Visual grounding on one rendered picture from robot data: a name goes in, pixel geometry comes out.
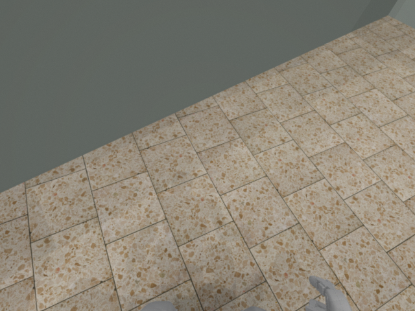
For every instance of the robot right hand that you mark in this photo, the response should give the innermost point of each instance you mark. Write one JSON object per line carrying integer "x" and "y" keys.
{"x": 335, "y": 299}

